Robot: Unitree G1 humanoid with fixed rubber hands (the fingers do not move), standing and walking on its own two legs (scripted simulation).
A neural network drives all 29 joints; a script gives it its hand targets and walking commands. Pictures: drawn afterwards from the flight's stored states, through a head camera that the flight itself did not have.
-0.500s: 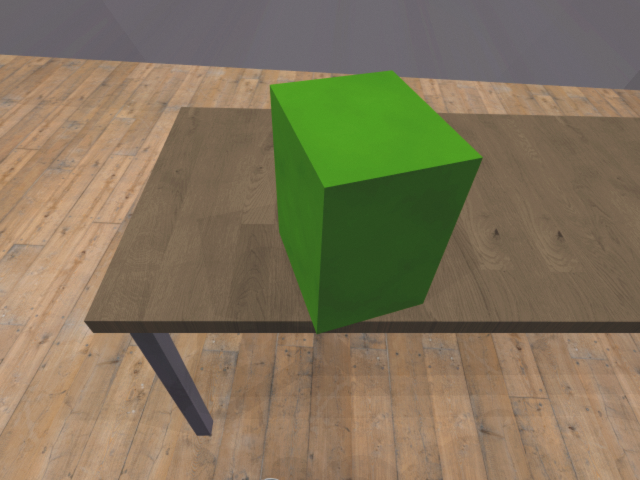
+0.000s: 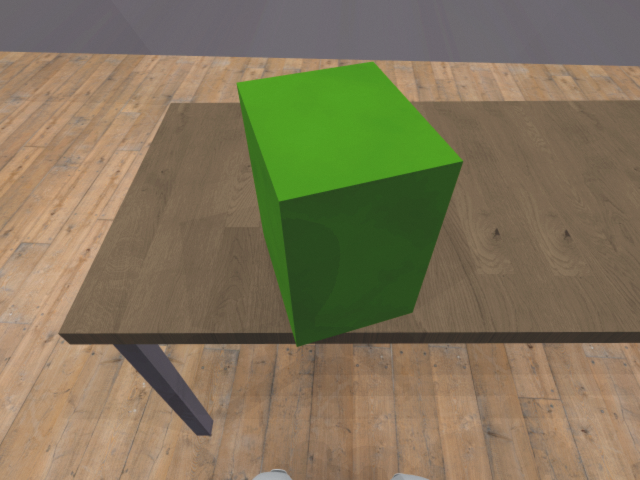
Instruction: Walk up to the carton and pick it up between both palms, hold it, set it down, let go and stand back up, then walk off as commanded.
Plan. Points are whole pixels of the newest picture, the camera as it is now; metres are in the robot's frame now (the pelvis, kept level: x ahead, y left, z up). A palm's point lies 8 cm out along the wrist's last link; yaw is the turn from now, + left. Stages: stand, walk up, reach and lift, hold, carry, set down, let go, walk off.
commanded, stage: walk up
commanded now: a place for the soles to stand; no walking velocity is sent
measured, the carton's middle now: (333, 209) +0.45 +0.01 +0.09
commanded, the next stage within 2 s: reach and lift in 1.66 s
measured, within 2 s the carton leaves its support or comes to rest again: neither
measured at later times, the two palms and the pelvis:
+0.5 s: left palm out of the picture +0.09 +0.31 -0.11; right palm out of the picture +0.06 -0.31 -0.09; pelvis +0.01 +0.00 +0.00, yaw +0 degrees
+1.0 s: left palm out of the picture +0.10 +0.30 -0.10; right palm out of the picture +0.07 -0.31 -0.10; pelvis +0.01 -0.01 +0.00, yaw +1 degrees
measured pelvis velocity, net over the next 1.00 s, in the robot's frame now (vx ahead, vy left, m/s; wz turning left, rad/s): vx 0.01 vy -0.01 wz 0.01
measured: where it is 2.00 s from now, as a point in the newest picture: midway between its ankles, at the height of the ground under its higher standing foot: outside the picture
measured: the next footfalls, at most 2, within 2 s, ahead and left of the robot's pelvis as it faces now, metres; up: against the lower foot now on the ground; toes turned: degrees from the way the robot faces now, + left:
none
